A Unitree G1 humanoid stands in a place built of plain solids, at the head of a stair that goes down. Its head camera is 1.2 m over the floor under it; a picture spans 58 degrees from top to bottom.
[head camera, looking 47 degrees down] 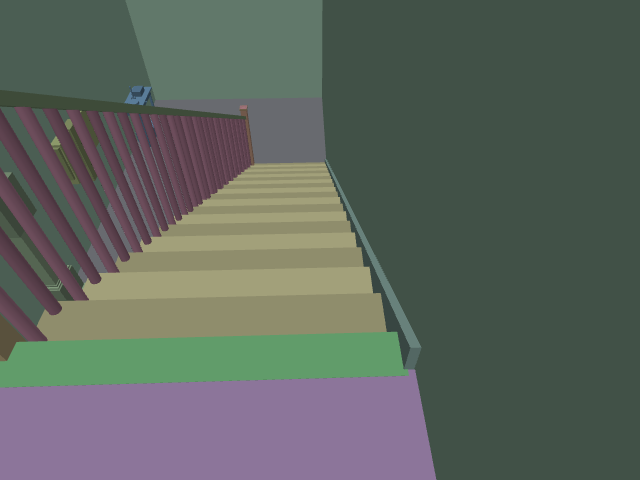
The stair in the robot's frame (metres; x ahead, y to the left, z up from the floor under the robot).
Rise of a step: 0.17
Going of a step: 0.27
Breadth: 1.27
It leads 2 degrees to the left of straight ahead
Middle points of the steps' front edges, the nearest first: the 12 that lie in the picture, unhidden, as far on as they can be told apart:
0.70 0.35 0.00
0.98 0.40 -0.17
1.25 0.41 -0.34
1.52 0.42 -0.51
1.80 0.43 -0.68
2.07 0.43 -0.85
2.35 0.44 -1.02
2.62 0.45 -1.19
2.89 0.46 -1.36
3.17 0.47 -1.53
3.44 0.48 -1.70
3.72 0.48 -1.87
